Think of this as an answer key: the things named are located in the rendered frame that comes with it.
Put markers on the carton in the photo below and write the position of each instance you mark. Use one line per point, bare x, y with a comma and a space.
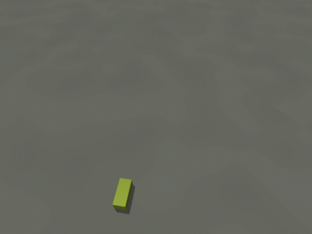
122, 194

